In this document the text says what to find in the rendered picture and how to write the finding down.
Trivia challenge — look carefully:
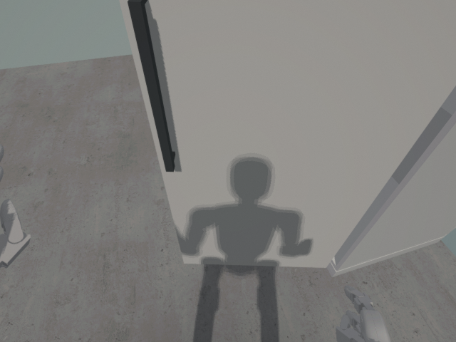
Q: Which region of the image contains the left robot hand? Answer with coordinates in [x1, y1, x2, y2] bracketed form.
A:
[0, 144, 31, 268]

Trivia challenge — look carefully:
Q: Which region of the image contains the handle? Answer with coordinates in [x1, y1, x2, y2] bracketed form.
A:
[128, 0, 175, 172]

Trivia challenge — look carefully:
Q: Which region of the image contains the right robot hand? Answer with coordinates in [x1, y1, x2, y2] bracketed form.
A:
[336, 285, 391, 342]

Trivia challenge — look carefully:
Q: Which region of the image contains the fridge door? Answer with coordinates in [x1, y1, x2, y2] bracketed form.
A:
[119, 0, 456, 268]

